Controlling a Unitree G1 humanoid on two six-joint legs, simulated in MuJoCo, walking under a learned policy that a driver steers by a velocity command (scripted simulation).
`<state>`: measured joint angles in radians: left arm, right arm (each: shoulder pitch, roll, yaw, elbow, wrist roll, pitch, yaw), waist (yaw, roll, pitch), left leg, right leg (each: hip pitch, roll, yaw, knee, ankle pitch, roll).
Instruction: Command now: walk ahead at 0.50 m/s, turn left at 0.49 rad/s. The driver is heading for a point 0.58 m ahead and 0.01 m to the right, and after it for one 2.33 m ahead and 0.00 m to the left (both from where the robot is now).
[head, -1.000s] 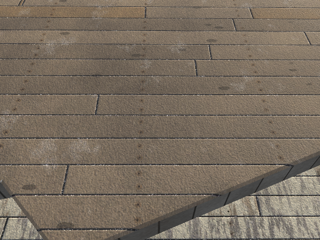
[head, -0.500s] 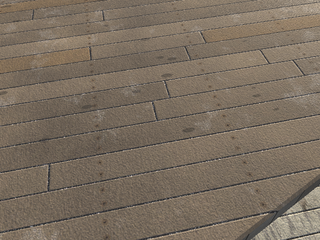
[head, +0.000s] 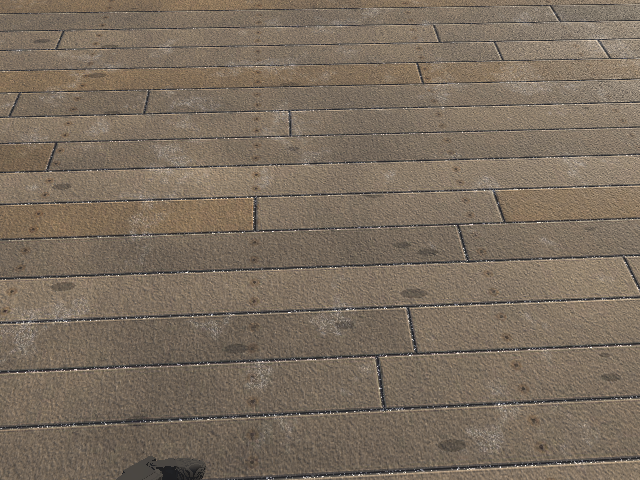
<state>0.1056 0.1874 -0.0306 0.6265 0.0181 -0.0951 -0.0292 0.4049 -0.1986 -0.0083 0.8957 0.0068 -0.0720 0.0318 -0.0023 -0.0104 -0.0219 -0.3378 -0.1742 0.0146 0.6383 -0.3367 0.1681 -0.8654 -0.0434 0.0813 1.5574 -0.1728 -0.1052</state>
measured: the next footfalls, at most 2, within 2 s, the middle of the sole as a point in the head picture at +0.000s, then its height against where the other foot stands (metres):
right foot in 0.28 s outside the picture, level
left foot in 0.74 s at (235, 433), level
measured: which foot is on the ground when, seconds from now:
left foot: down 0.00-0.30, up 0.32-0.72, down 0.74-1.00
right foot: up 0.00-0.26, down 0.28-0.74, up 0.76-1.00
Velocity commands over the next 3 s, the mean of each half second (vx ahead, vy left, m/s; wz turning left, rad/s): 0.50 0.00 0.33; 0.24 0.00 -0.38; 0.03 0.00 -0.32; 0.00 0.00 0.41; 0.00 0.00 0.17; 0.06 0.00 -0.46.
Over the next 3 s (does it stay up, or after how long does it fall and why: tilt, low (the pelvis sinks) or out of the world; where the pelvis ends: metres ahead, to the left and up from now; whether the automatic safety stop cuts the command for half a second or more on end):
stays up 0.50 0.03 0.02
